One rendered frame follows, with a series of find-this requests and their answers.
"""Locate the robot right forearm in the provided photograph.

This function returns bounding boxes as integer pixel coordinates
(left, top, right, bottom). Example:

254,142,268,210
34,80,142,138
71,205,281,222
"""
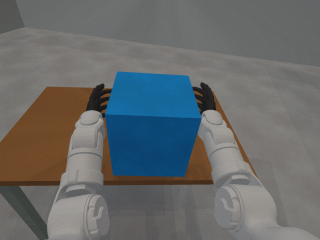
197,110,277,212

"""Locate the robot left upper arm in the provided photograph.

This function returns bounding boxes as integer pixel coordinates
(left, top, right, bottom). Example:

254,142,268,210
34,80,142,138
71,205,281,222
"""
45,193,110,240

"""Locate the robot right upper arm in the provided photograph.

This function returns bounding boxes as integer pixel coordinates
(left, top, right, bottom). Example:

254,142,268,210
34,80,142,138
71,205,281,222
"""
214,184,320,240

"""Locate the robot left forearm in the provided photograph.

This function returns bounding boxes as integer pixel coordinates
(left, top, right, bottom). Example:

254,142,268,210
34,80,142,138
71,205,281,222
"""
47,110,105,237

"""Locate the left robot hand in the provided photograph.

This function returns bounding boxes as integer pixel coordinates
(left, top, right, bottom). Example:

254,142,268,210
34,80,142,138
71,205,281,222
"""
86,83,112,118

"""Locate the carton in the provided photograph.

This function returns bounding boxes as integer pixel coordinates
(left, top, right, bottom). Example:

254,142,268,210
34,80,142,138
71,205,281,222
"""
105,71,202,177

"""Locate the right robot hand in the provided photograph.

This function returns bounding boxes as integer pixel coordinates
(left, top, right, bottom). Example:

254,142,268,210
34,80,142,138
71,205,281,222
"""
192,82,216,115

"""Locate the table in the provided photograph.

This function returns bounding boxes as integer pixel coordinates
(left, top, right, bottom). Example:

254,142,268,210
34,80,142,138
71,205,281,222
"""
0,86,259,240

